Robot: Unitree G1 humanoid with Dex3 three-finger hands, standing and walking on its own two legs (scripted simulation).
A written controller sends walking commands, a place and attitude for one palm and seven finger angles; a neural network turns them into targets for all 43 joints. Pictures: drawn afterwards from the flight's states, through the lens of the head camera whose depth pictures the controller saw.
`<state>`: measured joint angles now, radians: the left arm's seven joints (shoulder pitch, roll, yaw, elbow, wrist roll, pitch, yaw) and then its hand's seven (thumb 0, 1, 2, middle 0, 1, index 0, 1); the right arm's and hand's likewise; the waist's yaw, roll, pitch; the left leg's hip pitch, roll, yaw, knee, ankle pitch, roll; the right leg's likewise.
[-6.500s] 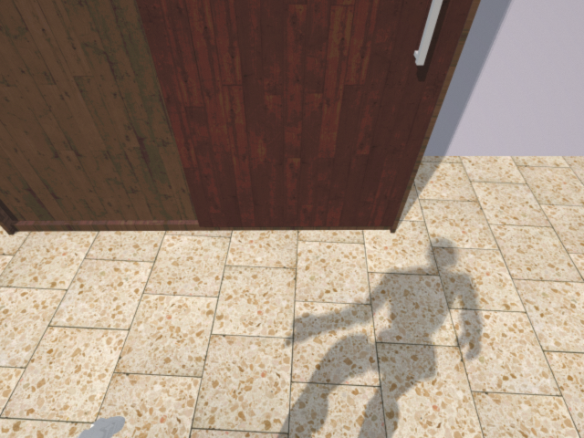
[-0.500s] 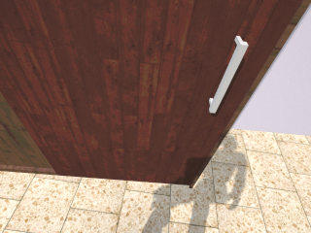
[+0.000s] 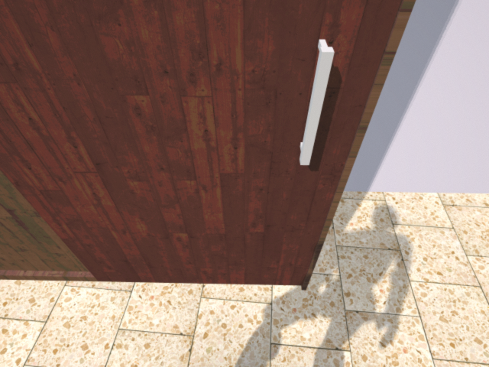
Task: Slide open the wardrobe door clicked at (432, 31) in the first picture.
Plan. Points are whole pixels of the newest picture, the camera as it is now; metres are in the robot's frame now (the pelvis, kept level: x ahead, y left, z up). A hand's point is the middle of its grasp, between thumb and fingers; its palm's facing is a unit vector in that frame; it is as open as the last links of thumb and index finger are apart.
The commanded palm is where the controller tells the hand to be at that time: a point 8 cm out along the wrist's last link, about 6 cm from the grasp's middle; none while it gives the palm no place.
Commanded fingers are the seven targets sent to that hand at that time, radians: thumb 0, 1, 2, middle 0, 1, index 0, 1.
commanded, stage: come to a stop and stand still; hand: right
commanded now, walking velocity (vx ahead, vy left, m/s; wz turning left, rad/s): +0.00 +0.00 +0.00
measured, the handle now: (312, 109) +0.53 -0.11 +0.15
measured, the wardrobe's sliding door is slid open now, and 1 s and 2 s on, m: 0.00 0.00 0.00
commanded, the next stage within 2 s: look again from close up in 0.54 s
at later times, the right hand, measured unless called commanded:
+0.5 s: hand out of the picture +0.02 -0.17 -0.18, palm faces +0.03 +0.98 -0.18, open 7.3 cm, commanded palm none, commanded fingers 0.00 -0.90 -0.90 0.20 0.30 0.20 0.30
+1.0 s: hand out of the picture +0.02 -0.17 -0.17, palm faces +0.01 +0.97 -0.23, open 7.4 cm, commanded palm none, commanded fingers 0.00 -0.90 -0.90 0.20 0.30 0.20 0.30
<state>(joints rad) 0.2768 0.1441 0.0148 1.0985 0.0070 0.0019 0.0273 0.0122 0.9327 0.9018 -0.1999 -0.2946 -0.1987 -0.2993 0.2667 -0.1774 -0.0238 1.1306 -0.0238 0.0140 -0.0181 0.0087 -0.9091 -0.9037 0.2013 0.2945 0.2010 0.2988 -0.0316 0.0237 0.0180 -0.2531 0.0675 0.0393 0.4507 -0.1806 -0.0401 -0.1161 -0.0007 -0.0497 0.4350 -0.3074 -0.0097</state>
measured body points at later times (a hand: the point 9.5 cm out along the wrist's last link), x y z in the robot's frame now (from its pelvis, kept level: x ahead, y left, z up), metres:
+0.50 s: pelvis +0.02 +0.00 +0.00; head +0.03 -0.01 +0.45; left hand +0.00 +0.21 -0.16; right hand +0.02 -0.22 -0.16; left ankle +0.03 +0.14 -0.74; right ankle -0.05 -0.11 -0.74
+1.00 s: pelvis +0.01 +0.01 +0.00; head +0.02 +0.04 +0.44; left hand +0.02 +0.23 -0.17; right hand +0.02 -0.22 -0.15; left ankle +0.03 +0.14 -0.74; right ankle -0.05 -0.11 -0.74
